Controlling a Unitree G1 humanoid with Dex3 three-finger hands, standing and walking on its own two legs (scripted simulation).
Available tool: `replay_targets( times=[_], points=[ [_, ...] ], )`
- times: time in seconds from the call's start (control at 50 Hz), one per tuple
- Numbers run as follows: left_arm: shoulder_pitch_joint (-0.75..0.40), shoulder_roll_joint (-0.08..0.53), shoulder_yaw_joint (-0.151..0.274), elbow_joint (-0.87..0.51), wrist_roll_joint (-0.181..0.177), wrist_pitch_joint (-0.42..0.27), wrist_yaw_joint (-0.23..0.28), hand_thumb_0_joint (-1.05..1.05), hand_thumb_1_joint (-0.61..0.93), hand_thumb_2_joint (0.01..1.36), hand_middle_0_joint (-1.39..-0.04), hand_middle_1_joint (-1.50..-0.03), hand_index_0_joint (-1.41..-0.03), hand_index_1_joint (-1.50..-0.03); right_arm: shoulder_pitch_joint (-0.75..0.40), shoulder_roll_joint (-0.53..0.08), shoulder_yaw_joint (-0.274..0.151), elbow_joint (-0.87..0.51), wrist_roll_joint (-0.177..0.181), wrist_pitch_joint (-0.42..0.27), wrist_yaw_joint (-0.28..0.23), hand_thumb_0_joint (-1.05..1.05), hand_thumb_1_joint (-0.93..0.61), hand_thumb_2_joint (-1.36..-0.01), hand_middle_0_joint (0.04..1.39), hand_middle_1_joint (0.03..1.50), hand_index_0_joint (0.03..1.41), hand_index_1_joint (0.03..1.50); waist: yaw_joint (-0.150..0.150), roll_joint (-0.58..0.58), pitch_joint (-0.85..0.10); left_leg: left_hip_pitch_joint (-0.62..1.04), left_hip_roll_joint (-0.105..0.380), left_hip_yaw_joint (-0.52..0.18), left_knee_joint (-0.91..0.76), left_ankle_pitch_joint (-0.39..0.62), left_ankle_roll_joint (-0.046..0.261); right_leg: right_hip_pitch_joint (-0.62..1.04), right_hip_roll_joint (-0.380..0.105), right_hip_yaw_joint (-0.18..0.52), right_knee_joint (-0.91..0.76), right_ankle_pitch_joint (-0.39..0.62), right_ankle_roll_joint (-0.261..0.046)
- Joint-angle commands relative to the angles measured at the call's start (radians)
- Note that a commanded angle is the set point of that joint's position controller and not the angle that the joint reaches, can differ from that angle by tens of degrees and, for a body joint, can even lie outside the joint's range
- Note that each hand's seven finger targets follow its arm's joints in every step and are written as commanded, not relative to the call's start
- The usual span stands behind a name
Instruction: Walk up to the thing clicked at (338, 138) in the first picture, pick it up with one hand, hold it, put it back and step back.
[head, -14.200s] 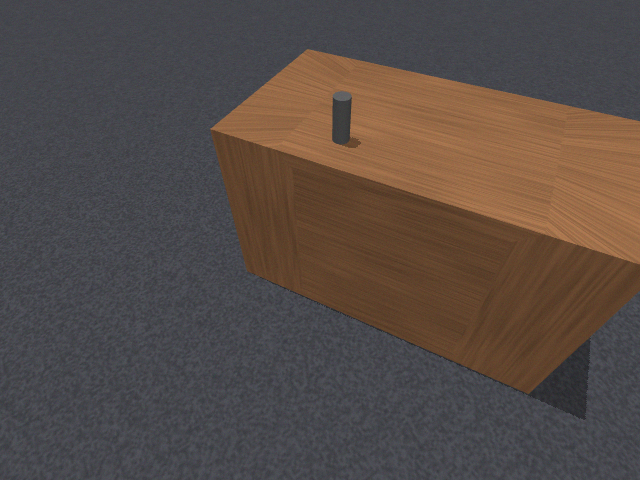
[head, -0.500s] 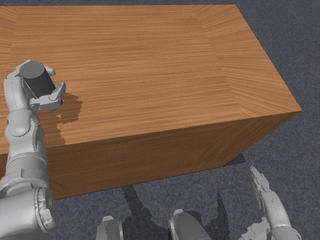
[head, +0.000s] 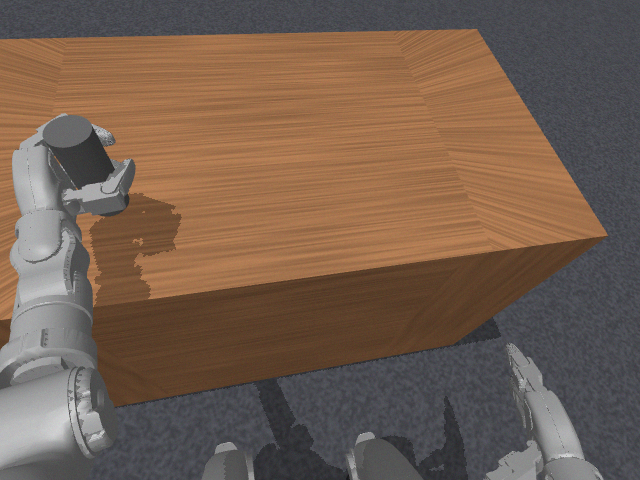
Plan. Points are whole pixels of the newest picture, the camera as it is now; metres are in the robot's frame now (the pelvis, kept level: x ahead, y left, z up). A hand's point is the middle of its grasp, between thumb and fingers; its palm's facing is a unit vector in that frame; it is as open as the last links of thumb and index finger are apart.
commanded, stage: settle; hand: left
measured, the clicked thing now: (91, 170) +0.49 +0.22 +0.08
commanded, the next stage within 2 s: lift in 0.16 s
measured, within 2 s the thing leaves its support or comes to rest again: neither
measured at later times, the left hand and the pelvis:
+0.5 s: hand (98, 158) +0.49 +0.21 +0.10, palm faces +0.17 -0.99 -0.01, open 6.6 cm; pelvis +0.01 +0.00 +0.01, yaw +0 degrees
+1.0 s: hand (78, 159) +0.42 +0.19 +0.17, palm faces +0.19 -0.98 -0.01, open 6.5 cm; pelvis +0.01 -0.01 +0.04, yaw +1 degrees
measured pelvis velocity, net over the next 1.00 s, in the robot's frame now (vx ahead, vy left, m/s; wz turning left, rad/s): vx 0.01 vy -0.01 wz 0.02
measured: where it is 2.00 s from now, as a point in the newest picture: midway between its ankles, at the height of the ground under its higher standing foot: outside the picture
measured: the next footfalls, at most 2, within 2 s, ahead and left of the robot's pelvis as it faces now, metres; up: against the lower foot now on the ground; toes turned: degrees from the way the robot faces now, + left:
none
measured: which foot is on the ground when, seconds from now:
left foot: down 0.00-1.00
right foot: down 0.00-1.00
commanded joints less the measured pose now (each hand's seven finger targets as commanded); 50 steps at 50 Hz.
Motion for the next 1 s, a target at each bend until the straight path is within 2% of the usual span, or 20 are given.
replay_targets(
  times=[0.0, 0.1, 0.18, 0.22, 0.26, 0.32, 0.36, 0.4, 0.44, 0.54, 0.6, 0.62, 0.64, 0.66, 0.68, 0.74, 0.82, 0.84, 0.9, 0.98],
  points=[
    [-0.450, 0.244, 0.022, -0.220, -0.009, -0.063, 0.001, 0.000, 0.508, 1.420, -1.381, -1.467, -1.381, -1.484, 0.018, -0.151, -0.093, -0.153, 0.007, -0.044, -0.018, 0.000, 0.564, -0.049, 0.049, 0.050, 0.049, 0.050, 0.005, 0.163, -0.487, 0.444, -0.031, 0.023, -0.108, 0.428, 0.036, 0.149, 0.022, -0.060, -0.111, 0.438, -0.051],
    [-0.479, 0.239, 0.013, -0.232, -0.011, -0.059, 0.000, 0.000, 0.535, 1.425, -1.386, -1.471, -1.389, -1.487, -0.001, -0.134, -0.081, -0.129, 0.007, -0.047, -0.014, 0.000, 0.568, -0.048, 0.049, 0.050, 0.049, 0.050, 0.014, 0.179, -0.465, 0.457, -0.027, 0.016, -0.133, 0.374, 0.029, 0.130, 0.025, -0.067, -0.124, 0.368, -0.058],
    [-0.469, 0.239, 0.015, -0.245, -0.020, -0.054, -0.003, 0.000, 0.503, 1.431, -1.388, -1.480, -1.393, -1.495, 0.008, -0.135, -0.081, -0.127, 0.011, -0.046, -0.015, 0.000, 0.572, -0.046, 0.049, 0.050, 0.049, 0.050, 0.019, 0.151, -0.492, 0.465, -0.029, 0.019, -0.136, 0.404, 0.033, 0.173, 0.024, -0.066, -0.128, 0.407, -0.054],
    [-0.471, 0.260, 0.031, -0.248, -0.026, -0.053, -0.006, 0.000, 0.521, 1.431, -1.384, -1.481, -1.390, -1.493, 0.004, -0.164, -0.114, -0.110, 0.012, -0.045, -0.021, 0.000, 0.570, -0.047, 0.049, 0.050, 0.049, 0.050, 0.015, 0.146, -0.492, 0.477, -0.027, 0.019, -0.138, 0.411, 0.033, 0.165, 0.025, -0.065, -0.133, 0.414, -0.052],
    [-0.485, 0.237, 0.006, -0.265, -0.024, -0.047, -0.006, 0.000, 0.553, 1.377, -1.363, -1.472, -1.386, -1.466, 0.006, -0.141, -0.083, -0.120, 0.013, -0.050, -0.019, 0.000, 0.569, -0.046, 0.049, 0.049, 0.049, 0.049, 0.011, 0.156, -0.494, 0.496, -0.028, 0.022, -0.139, 0.426, 0.033, 0.168, 0.025, -0.064, -0.137, 0.426, -0.052],
    [-0.452, 0.231, 0.001, -0.285, -0.023, -0.036, 0.002, 0.000, 0.579, 1.372, -1.366, -1.469, -1.390, -1.461, 0.004, -0.167, -0.118, -0.151, 0.018, -0.050, -0.027, 0.000, 0.561, -0.048, 0.048, 0.049, 0.049, 0.049, 0.016, 0.129, -0.529, 0.508, -0.031, 0.026, -0.148, 0.425, 0.037, 0.217, 0.023, -0.059, -0.146, 0.443, -0.048],
    [-0.445, 0.223, -0.006, -0.314, -0.026, -0.029, 0.003, 0.000, 0.572, 1.371, -1.362, -1.465, -1.385, -1.458, 0.018, -0.140, -0.087, -0.130, 0.021, -0.046, -0.026, 0.000, 0.564, -0.047, 0.049, 0.049, 0.049, 0.049, 0.038, 0.132, -0.505, 0.487, -0.037, 0.034, -0.158, 0.412, 0.038, 0.240, 0.019, -0.053, -0.158, 0.446, -0.045],
    [-0.403, 0.230, 0.010, -0.303, -0.030, -0.017, -0.001, 0.000, 0.560, 1.365, -1.349, -1.463, -1.376, -1.452, 0.002, -0.178, -0.125, -0.153, 0.023, -0.048, -0.032, 0.000, 0.566, -0.046, 0.049, 0.049, 0.049, 0.049, 0.031, 0.125, -0.512, 0.524, -0.033, 0.034, -0.164, 0.446, 0.036, 0.242, 0.021, -0.057, -0.170, 0.469, -0.045],
    [-0.421, 0.196, -0.027, -0.379, -0.031, -0.006, 0.001, 0.000, 0.557, 1.368, -1.355, -1.464, -1.380, -1.455, 0.036, -0.130, -0.085, -0.093, 0.023, -0.045, -0.025, 0.000, 0.566, -0.046, 0.049, 0.049, 0.049, 0.049, 0.050, 0.164, -0.498, 0.537, -0.033, 0.034, -0.171, 0.462, 0.033, 0.241, 0.020, -0.057, -0.170, 0.474, -0.047],
    [-0.366, 0.172, -0.028, -0.437, -0.041, 0.025, 0.019, 0.000, 0.538, 1.361, -1.342, -1.449, -1.367, -1.441, 0.002, -0.136, -0.104, -0.099, 0.032, -0.047, -0.026, 0.000, 0.569, -0.046, 0.049, 0.049, 0.049, 0.049, 0.071, 0.158, -0.465, 0.560, -0.032, 0.034, -0.202, 0.490, 0.026, 0.277, 0.023, -0.065, -0.186, 0.479, -0.050],
    [-0.299, 0.153, -0.029, -0.475, -0.046, 0.052, 0.027, 0.000, 0.561, 1.336, -1.316, -1.420, -1.343, -1.410, 0.015, -0.160, -0.135, -0.058, 0.034, -0.044, -0.027, 0.000, 0.574, -0.044, 0.049, 0.049, 0.049, 0.049, 0.082, 0.153, -0.438, 0.581, -0.030, 0.034, -0.223, 0.495, 0.023, 0.283, 0.024, -0.068, -0.200, 0.471, -0.051],
    [-0.309, 0.118, -0.056, -0.519, -0.051, 0.060, 0.027, 0.000, 0.548, 1.342, -1.330, -1.428, -1.355, -1.419, 0.035, -0.137, -0.127, -0.031, 0.037, -0.045, -0.024, 0.000, 0.576, -0.043, 0.049, 0.049, 0.049, 0.049, 0.084, 0.179, -0.435, 0.603, -0.030, 0.034, -0.231, 0.495, 0.018, 0.280, 0.023, -0.070, -0.201, 0.461, -0.054],
    [-0.290, 0.133, -0.039, -0.553, -0.056, 0.071, 0.033, 0.000, 0.560, 1.341, -1.331, -1.426, -1.356, -1.418, 0.002, -0.163, -0.142, -0.074, 0.041, -0.046, -0.026, 0.000, 0.574, -0.044, 0.049, 0.049, 0.049, 0.049, 0.093, 0.159, -0.462, 0.620, -0.027, 0.032, -0.234, 0.514, 0.020, 0.300, 0.026, -0.073, -0.206, 0.473, -0.052],
    [-0.271, 0.093, -0.063, -0.564, -0.058, 0.084, 0.034, 0.000, 0.549, 1.344, -1.340, -1.434, -1.366, -1.424, 0.014, -0.159, -0.151, -0.055, 0.042, -0.048, -0.027, 0.000, 0.573, -0.043, 0.049, 0.049, 0.049, 0.049, 0.087, 0.155, -0.461, 0.636, -0.026, 0.032, -0.236, 0.530, 0.018, 0.304, 0.025, -0.073, -0.208, 0.487, -0.052],
    [-0.250, 0.116, -0.052, -0.606, -0.061, 0.097, 0.039, 0.000, 0.533, 1.331, -1.337, -1.427, -1.363, -1.418, 0.017, -0.152, -0.139, -0.050, 0.049, -0.046, -0.028, 0.000, 0.572, -0.043, 0.049, 0.049, 0.049, 0.049, 0.100, 0.139, -0.444, 0.621, -0.030, 0.036, -0.242, 0.512, 0.023, 0.327, 0.026, -0.071, -0.217, 0.486, -0.048],
    [-0.196, 0.069, -0.070, -0.649, -0.076, 0.131, 0.038, 0.000, 0.529, 1.341, -1.344, -1.436, -1.371, -1.427, -0.004, -0.125, -0.122, -0.009, 0.058, -0.051, -0.030, 0.000, 0.576, -0.042, 0.049, 0.049, 0.049, 0.049, 0.108, 0.089, -0.410, 0.605, -0.036, 0.046, -0.255, 0.510, 0.030, 0.375, 0.022, -0.066, -0.232, 0.520, -0.040],
    [-0.169, 0.018, -0.101, -0.704, -0.084, 0.187, 0.054, 0.000, 0.518, 1.355, -1.327, -1.424, -1.348, -1.422, -0.050, -0.130, -0.124, 0.017, 0.068, -0.063, -0.043, 0.000, 0.582, -0.042, 0.049, 0.049, 0.049, 0.049, 0.119, 0.038, -0.324, 0.593, -0.043, 0.055, -0.294, 0.437, 0.031, 0.383, 0.017, -0.063, -0.266, 0.467, -0.037],
    [-0.150, 0.045, -0.073, -0.704, -0.087, 0.201, 0.061, 0.000, 0.509, 1.354, -1.332, -1.427, -1.354, -1.425, -0.022, -0.152, -0.155, 0.089, 0.067, -0.060, -0.048, 0.000, 0.580, -0.042, 0.049, 0.049, 0.049, 0.049, 0.122, 0.054, -0.294, 0.592, -0.042, 0.057, -0.306, 0.422, 0.028, 0.372, 0.017, -0.064, -0.274, 0.445, -0.039],
    [-0.111, -0.014, -0.120, -0.788, -0.084, 0.249, 0.062, 0.000, 0.511, 1.347, -1.329, -1.422, -1.351, -1.420, -0.030, -0.145, -0.146, 0.074, 0.070, -0.075, -0.052, 0.000, 0.580, -0.042, 0.049, 0.049, 0.049, 0.049, 0.119, 0.038, -0.303, 0.636, -0.046, 0.062, -0.316, 0.437, 0.028, 0.393, 0.014, -0.067, -0.290, 0.459, -0.036],
    [-0.068, -0.009, -0.105, -0.885, -0.094, 0.292, 0.065, 0.000, 0.511, 1.355, -1.333, -1.437, -1.358, -1.432, -0.040, -0.125, -0.130, 0.141, 0.075, -0.091, -0.057, 0.000, 0.577, -0.042, 0.049, 0.049, 0.049, 0.049, 0.144, 0.047, -0.263, 0.631, -0.052, 0.063, -0.342, 0.418, 0.024, 0.424, 0.008, -0.070, -0.306, 0.438, -0.038]
  ],
)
